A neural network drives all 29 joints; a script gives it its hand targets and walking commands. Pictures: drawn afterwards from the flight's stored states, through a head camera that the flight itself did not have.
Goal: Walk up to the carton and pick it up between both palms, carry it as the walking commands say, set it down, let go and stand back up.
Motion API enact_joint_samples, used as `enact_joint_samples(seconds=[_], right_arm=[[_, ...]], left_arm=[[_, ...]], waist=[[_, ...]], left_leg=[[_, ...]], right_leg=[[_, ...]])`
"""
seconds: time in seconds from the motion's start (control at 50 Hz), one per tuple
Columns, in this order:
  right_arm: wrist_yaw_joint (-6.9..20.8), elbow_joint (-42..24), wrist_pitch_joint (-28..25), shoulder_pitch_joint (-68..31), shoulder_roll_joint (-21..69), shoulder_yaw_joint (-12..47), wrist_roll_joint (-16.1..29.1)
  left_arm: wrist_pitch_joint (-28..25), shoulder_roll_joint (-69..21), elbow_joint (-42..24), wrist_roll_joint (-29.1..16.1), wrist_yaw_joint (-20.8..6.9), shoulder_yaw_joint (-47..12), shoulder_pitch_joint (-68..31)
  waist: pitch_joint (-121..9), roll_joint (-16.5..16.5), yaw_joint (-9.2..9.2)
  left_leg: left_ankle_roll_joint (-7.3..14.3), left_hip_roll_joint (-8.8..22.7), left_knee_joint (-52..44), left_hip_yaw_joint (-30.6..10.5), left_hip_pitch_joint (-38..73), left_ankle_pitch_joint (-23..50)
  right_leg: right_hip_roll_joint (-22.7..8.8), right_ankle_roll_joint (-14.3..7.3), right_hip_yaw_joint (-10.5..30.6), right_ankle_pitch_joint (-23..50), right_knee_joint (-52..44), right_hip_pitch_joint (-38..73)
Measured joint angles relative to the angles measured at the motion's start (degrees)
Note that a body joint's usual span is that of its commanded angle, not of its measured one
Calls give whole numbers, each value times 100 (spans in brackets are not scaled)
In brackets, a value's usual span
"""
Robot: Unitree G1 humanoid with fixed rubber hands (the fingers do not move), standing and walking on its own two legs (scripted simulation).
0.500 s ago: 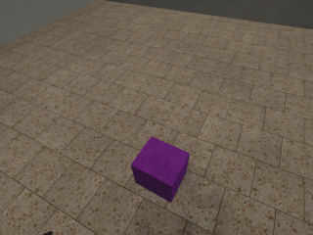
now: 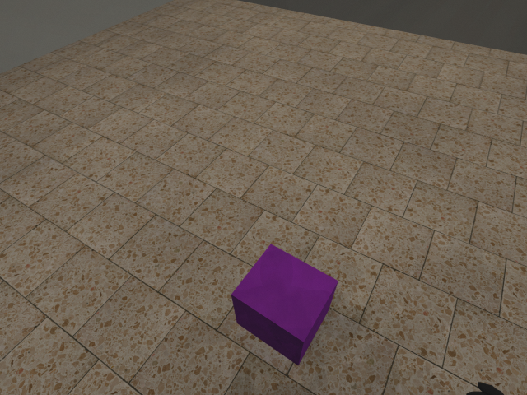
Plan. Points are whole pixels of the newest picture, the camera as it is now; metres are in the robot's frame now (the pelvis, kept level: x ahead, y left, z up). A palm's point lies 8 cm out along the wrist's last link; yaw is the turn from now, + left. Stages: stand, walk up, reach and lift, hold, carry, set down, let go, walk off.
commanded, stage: walk up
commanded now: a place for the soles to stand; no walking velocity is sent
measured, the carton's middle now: (284, 303) +0.55 -0.02 -0.63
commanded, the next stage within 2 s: none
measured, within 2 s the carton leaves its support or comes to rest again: neither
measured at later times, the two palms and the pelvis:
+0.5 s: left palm out of the picture +0.13 +0.31 -0.07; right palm out of the picture +0.12 -0.32 -0.07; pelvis +0.02 +0.00 +0.03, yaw -2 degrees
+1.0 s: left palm out of the picture +0.15 +0.49 -0.06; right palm out of the picture +0.12 -0.24 -0.08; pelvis +0.05 +0.12 -0.01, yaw -13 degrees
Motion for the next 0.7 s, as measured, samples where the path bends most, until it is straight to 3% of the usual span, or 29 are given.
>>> enact_joint_samples(seconds=[0.28,0.6,0.64,0.7], right_arm=[[23,921,51,-739,61,44,33],[20,1645,97,-823,156,60,-7],[139,1442,232,-812,112,-59,-163],[402,803,476,-902,-127,-291,-345]], left_arm=[[33,39,945,-57,-38,-88,-673],[104,-106,1529,-42,-53,-45,-1024],[41,-109,1395,-18,19,30,-880],[-142,-42,1140,26,245,199,-246]], waist=[[-122,42,14],[-96,50,-83],[-70,83,-88],[27,234,-92]], left_leg=[[0,26,-1117,107,636,445],[-18,34,-2006,198,1162,870],[56,45,-1530,212,978,294],[159,-88,317,-188,271,-510]], right_leg=[[29,12,69,472,-1124,584],[38,10,130,906,-1961,1044],[55,-8,176,887,-1891,985],[117,-32,450,778,-1637,802]])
